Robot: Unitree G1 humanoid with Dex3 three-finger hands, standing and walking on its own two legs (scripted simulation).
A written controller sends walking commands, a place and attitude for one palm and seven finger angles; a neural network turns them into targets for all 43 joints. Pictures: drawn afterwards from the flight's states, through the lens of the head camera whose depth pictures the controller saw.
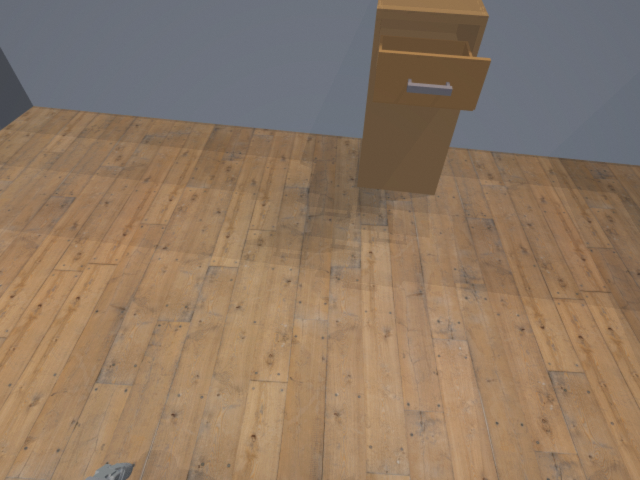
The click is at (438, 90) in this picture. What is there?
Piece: drawer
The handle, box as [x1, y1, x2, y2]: [407, 79, 452, 95]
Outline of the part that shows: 407,91 409,92 450,95 452,89 449,85 449,82 446,82 445,85 412,83 411,79 408,79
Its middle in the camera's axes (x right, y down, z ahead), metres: +0.34 -0.48 +1.22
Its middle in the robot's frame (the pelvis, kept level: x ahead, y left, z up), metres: +1.24 -0.29 -0.07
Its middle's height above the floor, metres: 0.70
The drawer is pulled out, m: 0.30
